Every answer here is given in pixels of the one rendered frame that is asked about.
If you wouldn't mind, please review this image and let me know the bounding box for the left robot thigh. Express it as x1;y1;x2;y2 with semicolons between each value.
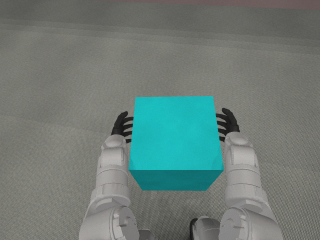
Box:
138;229;158;240

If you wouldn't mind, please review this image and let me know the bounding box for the robot left upper arm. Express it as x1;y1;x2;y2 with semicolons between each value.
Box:
79;205;140;240

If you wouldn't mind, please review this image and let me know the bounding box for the right robot shin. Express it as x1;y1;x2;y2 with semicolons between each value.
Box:
196;216;209;222

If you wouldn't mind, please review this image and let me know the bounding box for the left robot hand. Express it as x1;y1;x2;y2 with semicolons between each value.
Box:
111;111;134;143

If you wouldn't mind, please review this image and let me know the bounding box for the robot right upper arm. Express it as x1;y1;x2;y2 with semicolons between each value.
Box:
218;206;283;240

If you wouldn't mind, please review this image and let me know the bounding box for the right robot hand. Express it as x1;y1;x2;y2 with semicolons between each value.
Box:
215;108;240;142

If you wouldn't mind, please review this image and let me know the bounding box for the robot right forearm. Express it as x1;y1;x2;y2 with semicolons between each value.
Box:
223;131;278;225

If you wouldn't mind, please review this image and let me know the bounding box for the robot left forearm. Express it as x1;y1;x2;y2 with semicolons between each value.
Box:
79;134;131;235

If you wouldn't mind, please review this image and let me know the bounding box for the carton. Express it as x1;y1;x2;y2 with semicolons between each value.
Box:
128;96;224;191

